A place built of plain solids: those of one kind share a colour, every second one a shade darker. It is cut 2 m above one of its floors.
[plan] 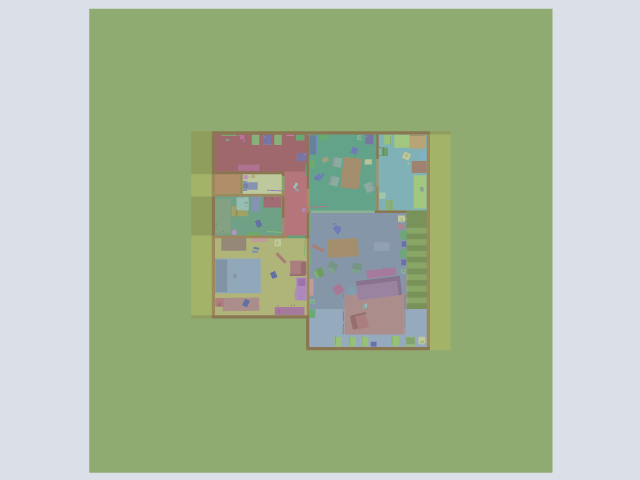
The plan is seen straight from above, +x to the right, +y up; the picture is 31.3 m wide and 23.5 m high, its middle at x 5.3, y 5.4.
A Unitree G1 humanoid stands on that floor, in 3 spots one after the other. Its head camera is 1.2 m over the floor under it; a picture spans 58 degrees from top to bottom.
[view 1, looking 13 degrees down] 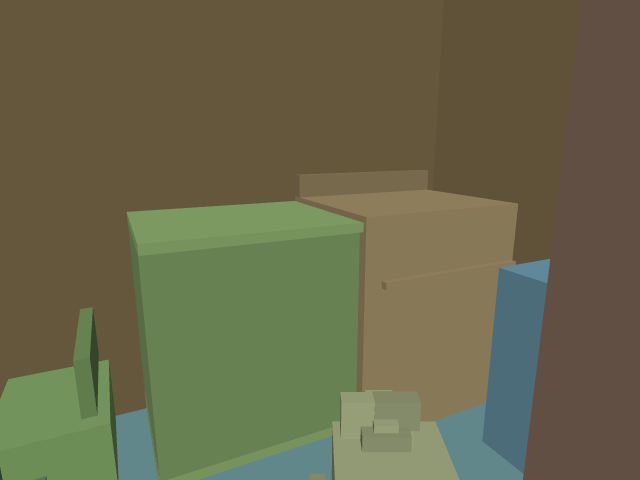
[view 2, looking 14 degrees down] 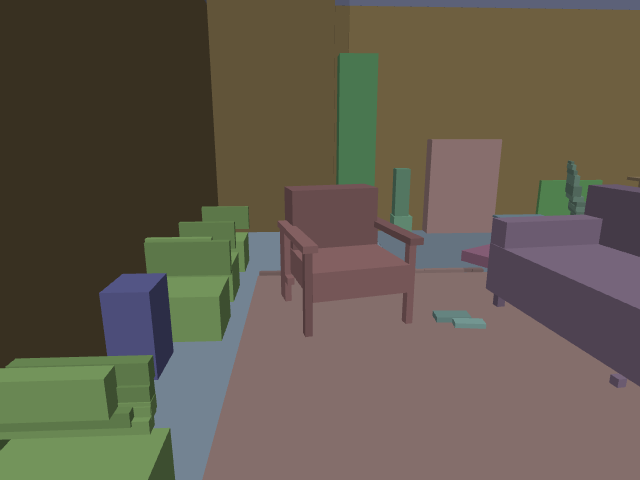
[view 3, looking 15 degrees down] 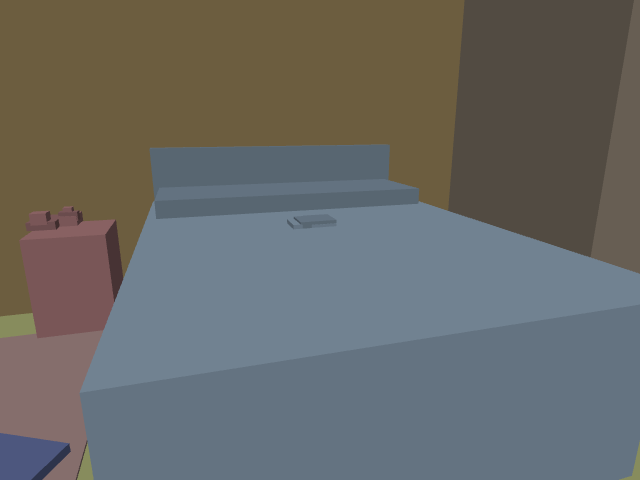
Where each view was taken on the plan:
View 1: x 8.88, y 8.62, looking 64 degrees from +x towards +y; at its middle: counter_run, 1.50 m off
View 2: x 10.03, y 1.12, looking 177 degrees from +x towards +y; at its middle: armchair_frame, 3.01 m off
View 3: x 3.23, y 3.02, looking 163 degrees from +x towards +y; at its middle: double_bed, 1.93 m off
